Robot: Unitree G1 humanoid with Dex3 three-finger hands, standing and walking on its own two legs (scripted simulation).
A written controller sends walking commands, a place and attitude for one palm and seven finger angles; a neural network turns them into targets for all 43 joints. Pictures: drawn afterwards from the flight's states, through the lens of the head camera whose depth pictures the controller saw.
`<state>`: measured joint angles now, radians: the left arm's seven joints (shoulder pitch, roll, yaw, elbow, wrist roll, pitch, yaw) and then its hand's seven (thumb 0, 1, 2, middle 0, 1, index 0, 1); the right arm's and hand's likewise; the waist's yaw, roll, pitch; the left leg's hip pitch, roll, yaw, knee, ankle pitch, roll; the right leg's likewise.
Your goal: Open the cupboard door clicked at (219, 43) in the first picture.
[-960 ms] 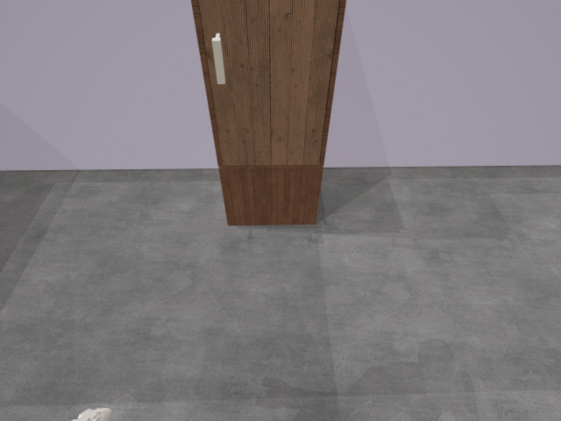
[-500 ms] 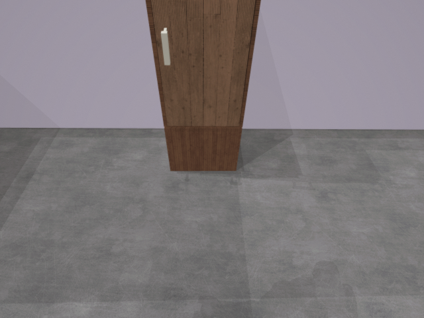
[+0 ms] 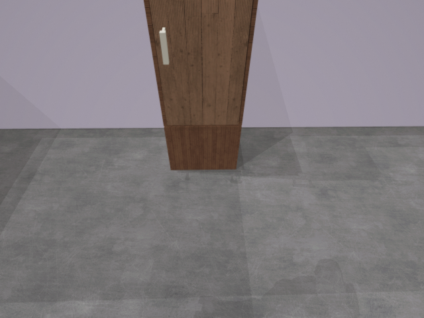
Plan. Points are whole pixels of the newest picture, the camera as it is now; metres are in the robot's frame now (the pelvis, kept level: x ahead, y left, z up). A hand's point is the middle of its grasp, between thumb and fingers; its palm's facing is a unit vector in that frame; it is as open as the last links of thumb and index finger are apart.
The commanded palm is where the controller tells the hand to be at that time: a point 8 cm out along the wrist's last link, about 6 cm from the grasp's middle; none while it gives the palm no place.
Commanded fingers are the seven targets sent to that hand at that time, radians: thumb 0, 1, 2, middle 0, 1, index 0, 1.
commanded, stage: look at it before walking up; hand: left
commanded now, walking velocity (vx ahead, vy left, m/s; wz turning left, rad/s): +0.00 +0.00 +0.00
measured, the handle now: (165, 45) +1.04 +0.24 +0.04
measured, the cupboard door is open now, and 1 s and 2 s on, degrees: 0 0 0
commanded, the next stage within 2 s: walk to a spot facing it in 0.48 s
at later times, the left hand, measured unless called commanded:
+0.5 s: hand out of the picture +0.08 +0.25 -0.15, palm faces -0.03 -0.94 -0.34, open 7.4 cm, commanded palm none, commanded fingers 0.00 0.90 0.90 -0.20 -0.30 -0.20 -0.30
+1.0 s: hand out of the picture +0.04 +0.19 -0.20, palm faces -0.04 -0.99 -0.14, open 7.4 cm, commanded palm none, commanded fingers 0.00 0.90 0.90 -0.20 -0.30 -0.20 -0.30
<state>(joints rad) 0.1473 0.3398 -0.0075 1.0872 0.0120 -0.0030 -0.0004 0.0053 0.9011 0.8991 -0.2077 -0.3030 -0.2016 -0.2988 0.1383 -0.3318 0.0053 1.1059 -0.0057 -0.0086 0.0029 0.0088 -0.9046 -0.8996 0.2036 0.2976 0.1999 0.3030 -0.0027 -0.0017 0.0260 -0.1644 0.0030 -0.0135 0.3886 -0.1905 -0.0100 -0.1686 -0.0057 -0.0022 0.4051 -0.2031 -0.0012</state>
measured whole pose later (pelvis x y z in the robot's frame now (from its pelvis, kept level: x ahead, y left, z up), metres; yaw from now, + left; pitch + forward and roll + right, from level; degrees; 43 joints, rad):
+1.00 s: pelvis +0.08 +0.02 -0.02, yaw -4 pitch -1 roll +0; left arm 0.39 0.18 0.02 1.15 0.02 0.01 0.00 0.01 0.90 0.90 -0.21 -0.30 -0.20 -0.30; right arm 0.37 -0.15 0.00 1.12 -0.02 -0.06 -0.02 0.01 -0.91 -0.90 0.20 0.30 0.20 0.30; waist -0.01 -0.04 0.01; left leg -0.11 0.01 0.06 0.56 -0.43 0.02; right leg -0.30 -0.01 -0.01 0.90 -0.49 -0.03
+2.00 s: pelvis +0.33 -0.03 -0.02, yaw +5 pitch -1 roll +0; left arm 0.25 0.16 0.06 1.05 0.02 -0.06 -0.01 0.01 0.91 0.90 -0.20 -0.30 -0.20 -0.30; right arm 0.42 -0.13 -0.04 1.16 -0.01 -0.02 0.00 0.01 -0.91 -0.90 0.20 0.30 0.20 0.30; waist -0.01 0.03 0.07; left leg -0.23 0.07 0.07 0.95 -0.49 0.02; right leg -0.37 -0.06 -0.16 0.63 -0.22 -0.04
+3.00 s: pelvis +0.48 -0.03 +0.00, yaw +4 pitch -1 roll +3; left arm 0.18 0.14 0.04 1.01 0.02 0.01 0.04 0.00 0.92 0.90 -0.21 -0.30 -0.20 -0.30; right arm 0.21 -0.19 -0.06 1.05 -0.01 0.06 -0.01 0.01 -0.91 -0.90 0.20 0.30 0.19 0.30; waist 0.00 0.03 0.06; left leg -0.37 0.02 0.03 0.95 -0.44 -0.04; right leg -0.27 -0.05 -0.10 0.50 -0.22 -0.05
